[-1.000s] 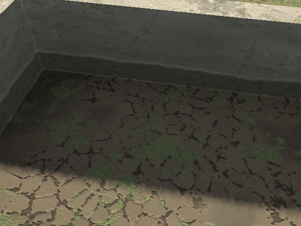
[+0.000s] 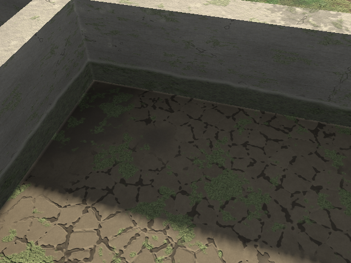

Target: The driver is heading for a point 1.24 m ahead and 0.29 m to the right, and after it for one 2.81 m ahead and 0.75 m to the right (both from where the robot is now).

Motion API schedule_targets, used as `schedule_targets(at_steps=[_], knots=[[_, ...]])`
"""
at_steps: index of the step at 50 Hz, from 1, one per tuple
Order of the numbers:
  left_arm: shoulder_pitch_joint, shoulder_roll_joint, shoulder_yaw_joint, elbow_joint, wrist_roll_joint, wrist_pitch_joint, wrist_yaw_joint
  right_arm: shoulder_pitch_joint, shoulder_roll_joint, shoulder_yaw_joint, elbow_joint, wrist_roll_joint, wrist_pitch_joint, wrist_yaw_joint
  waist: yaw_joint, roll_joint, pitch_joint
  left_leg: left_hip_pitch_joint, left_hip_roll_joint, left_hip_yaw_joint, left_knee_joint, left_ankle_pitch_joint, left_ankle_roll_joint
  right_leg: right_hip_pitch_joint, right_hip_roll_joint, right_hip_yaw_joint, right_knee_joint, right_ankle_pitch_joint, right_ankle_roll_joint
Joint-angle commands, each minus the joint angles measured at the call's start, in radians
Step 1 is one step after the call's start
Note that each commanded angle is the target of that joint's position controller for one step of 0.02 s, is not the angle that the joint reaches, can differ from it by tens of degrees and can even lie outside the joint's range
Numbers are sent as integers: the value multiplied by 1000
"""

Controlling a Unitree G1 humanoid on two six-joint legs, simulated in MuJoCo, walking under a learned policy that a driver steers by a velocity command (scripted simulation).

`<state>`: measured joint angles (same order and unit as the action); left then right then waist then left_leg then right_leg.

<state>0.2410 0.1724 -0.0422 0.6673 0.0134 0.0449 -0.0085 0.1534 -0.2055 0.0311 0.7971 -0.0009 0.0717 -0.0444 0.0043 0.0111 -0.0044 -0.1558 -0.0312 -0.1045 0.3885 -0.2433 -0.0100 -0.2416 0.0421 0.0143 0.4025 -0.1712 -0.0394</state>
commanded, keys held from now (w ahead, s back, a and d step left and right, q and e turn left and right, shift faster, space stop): w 0.10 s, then no key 0.90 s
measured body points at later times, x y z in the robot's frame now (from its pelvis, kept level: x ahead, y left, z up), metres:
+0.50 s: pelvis +0.03 -0.01 +0.00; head +0.04 -0.01 +0.45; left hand +0.17 +0.21 -0.11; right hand +0.13 -0.23 -0.13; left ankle -0.02 +0.13 -0.74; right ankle +0.02 -0.09 -0.74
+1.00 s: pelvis +0.02 +0.00 +0.00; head +0.02 +0.00 +0.45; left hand +0.13 +0.22 -0.12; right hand +0.12 -0.23 -0.13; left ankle -0.02 +0.13 -0.74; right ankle +0.02 -0.09 -0.74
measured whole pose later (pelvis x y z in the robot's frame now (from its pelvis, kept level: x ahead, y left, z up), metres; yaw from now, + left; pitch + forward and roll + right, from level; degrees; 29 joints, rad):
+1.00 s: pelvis +0.02 +0.00 +0.00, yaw -1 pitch +1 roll +0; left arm 0.28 0.18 -0.04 0.69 0.01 0.06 0.02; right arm 0.22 -0.19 0.03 0.82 0.00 0.07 -0.05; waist -0.01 0.01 -0.02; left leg -0.10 -0.02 -0.09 0.31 -0.23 0.00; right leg -0.19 0.05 0.03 0.34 -0.16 -0.03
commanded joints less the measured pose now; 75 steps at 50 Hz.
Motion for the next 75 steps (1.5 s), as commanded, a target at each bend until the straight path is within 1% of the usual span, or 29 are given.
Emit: schedule_targets(at_steps=[1,2,4,5,6,7,8,10,11,12,13,17,24,38,39,41,45,57,58,59,62,64,66,67,68,69,71,75], knots=[[20,70,13,-59,-8,-21,17,7,-68,-13,-52,4,-3,-11,-13,-26,-98,-58,70,-52,-94,101,9,174,-102,111,-56,194,-16],[25,70,13,-55,-5,-16,19,7,-72,-13,-47,-2,-3,-10,-10,-9,-88,-60,66,-47,-103,81,12,182,-96,108,-66,133,-13],[29,83,16,-48,-2,-6,21,-6,-76,-15,-47,-10,-1,-9,-3,-6,-59,-70,56,-33,-97,28,17,174,-80,103,-78,15,-17],[31,88,20,-48,1,1,21,-12,-79,-15,-48,-9,2,-9,2,-14,-42,-88,47,-19,-73,0,24,169,-75,101,-76,-36,-24],[26,77,15,-48,3,3,20,-7,-70,-11,-44,-10,2,-8,-4,-19,-14,-99,57,-29,-90,26,22,151,-81,107,-85,-11,-25],[21,59,6,-47,9,2,22,-11,-41,-2,-49,-6,2,-4,-10,-5,0,-72,72,-50,-123,88,17,127,-88,102,-93,58,-18],[31,68,8,-42,8,-4,22,-8,-55,-5,-43,-2,0,-7,-4,-3,9,-58,73,-48,-118,121,15,130,-89,104,-97,124,-11],[43,88,12,-35,2,-13,24,19,-69,-8,-32,1,-5,-13,-9,-20,-18,-30,79,-46,-113,169,11,165,-99,112,-88,257,-11],[24,87,12,-56,4,-9,25,28,-56,-15,-32,-7,-10,3,-26,-42,-20,-8,84,-44,-113,195,14,165,-132,146,-75,451,-17],[31,97,15,-53,3,-7,24,57,-56,-18,-22,-3,-15,6,-27,-44,-60,9,83,-38,-109,194,12,201,-137,145,-69,501,-21],[31,98,17,-55,1,-4,25,65,-53,-20,-19,0,-17,8,-26,-41,-72,13,83,-34,-111,202,11,218,-138,144,-64,519,-23],[23,91,16,-61,-2,7,26,61,-40,-22,-20,3,-18,6,-19,-27,-76,14,88,-27,-122,231,6,228,-128,132,-75,476,-20],[13,90,18,-67,-1,14,27,72,-39,-28,-17,3,-23,7,-16,-14,-68,4,95,-26,-144,239,11,229,-123,126,-88,401,-18],[0,84,22,-79,2,15,24,68,-43,-36,-18,4,-27,16,-20,-8,-40,2,103,-33,-173,206,23,177,-115,125,-116,239,-9],[13,90,23,-61,-5,9,27,65,-63,-33,-16,13,-22,-4,-6,1,-45,-22,94,-35,-157,176,18,193,-89,101,-108,145,-2],[15,80,19,-59,-5,5,29,53,-61,-29,-24,10,-15,-13,-10,-2,-25,-37,93,-37,-155,162,19,166,-87,101,-110,122,-1],[21,84,18,-54,0,1,30,52,-62,-25,-27,6,-10,-12,-15,1,-22,-40,87,-36,-142,154,23,148,-91,104,-100,135,-7],[48,94,15,-45,3,-2,29,39,-69,-15,-38,1,-2,-11,-16,-7,-30,-43,82,-36,-117,138,25,134,-95,112,-88,155,-16],[62,77,8,-34,5,-2,28,50,-55,-9,-31,-1,-2,-9,-16,-2,-53,-27,84,-39,-139,103,23,144,-93,110,-105,96,-11],[65,71,5,-27,6,-1,28,47,-51,-6,-28,-4,-1,-8,-14,2,-40,-27,82,-39,-152,78,22,140,-86,107,-119,41,-6],[44,80,6,-26,5,2,31,17,-52,-3,-38,-9,-2,-10,-11,-6,-7,-47,66,-23,-132,50,23,126,-70,101,-112,-12,-4],[35,83,6,-29,2,4,32,11,-48,-1,-45,-8,-5,-12,-11,-14,-12,-67,50,-5,-93,20,28,132,-60,96,-82,-33,-14],[26,81,6,-35,2,6,32,4,-42,3,-55,-8,-8,-12,-10,-18,-8,-94,37,8,-56,-3,34,132,-54,94,-48,-50,-26],[-22,84,9,-70,5,17,34,-42,-13,3,-85,-20,-13,5,-26,-36,30,-115,34,27,-14,64,39,98,-87,128,-15,120,-41],[-12,95,12,-75,9,21,34,-18,-8,4,-88,-24,-17,11,-29,-44,-28,-104,31,33,9,60,39,129,-103,138,8,193,-56],[-9,100,15,-83,10,24,34,-10,-7,2,-93,-24,-20,12,-29,-49,-46,-110,27,39,27,60,38,147,-110,143,30,243,-65],[-15,98,17,-99,11,27,34,-16,-6,1,-110,-25,-25,11,-28,-51,-70,-112,23,45,53,73,38,159,-115,142,65,309,-70],[-51,78,15,-136,16,35,35,-47,1,0,-147,-23,-25,12,-28,-33,-74,-108,20,51,87,135,37,134,-91,110,116,333,-53]])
